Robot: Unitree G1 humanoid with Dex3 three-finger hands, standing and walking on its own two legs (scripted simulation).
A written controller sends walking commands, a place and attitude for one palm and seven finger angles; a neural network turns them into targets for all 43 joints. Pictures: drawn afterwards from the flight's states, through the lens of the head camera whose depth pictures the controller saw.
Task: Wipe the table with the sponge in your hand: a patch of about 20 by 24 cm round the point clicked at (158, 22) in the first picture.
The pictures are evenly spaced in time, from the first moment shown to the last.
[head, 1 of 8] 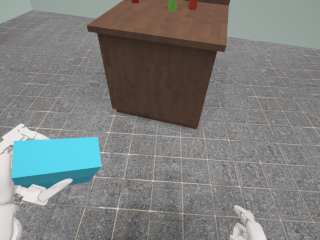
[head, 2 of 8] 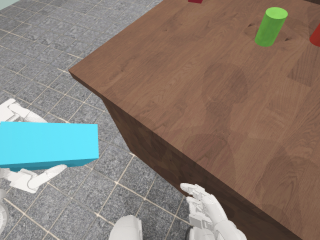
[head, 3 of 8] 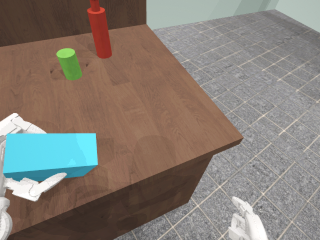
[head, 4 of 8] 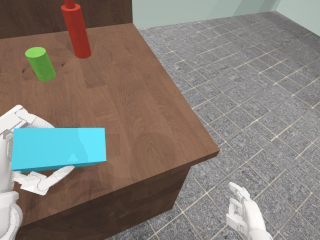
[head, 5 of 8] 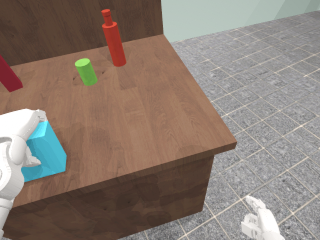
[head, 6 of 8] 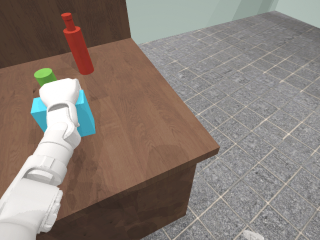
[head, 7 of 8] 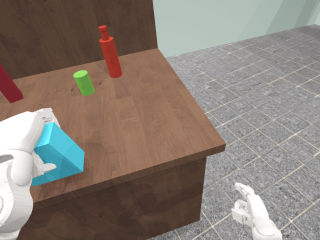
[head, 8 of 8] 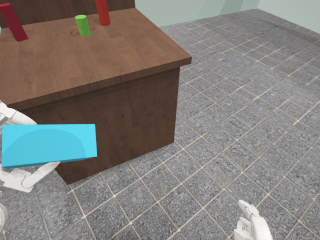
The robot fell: no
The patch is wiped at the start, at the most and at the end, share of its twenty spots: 0.00 1.00 1.00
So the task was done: yes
